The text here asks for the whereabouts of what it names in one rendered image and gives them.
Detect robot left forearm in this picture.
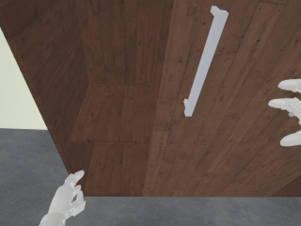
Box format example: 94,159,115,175
39,212,66,226

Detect robot left hand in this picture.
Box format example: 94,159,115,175
48,170,86,219

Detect wardrobe door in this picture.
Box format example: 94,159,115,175
143,0,301,198
279,175,301,191

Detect robot right hand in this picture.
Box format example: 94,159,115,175
268,79,301,147

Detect handle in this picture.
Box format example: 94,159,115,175
183,6,229,117

